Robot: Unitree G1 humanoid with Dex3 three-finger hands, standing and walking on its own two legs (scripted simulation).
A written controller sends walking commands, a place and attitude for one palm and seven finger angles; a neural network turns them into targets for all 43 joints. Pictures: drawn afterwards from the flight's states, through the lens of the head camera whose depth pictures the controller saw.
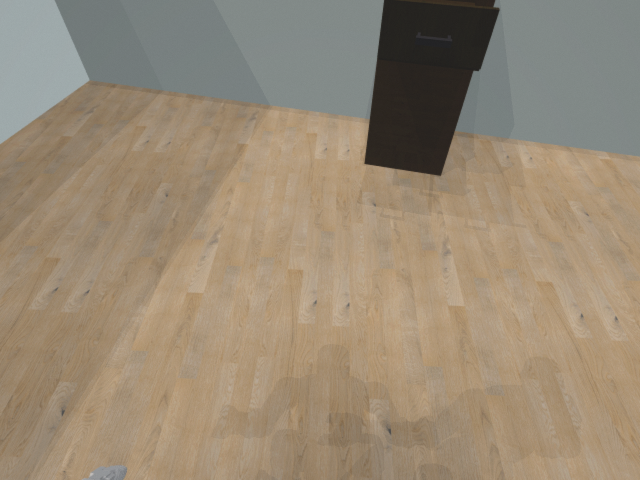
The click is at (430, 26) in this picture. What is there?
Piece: drawer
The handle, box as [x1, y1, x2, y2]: [415, 32, 451, 47]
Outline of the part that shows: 416,35 415,44 450,47 450,35 448,35 446,38 420,36 420,32 418,32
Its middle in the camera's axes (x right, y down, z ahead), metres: +0.36 -0.64 +1.23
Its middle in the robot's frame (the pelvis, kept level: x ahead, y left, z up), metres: +1.37 -0.29 +0.00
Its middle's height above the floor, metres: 0.77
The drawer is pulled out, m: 0.30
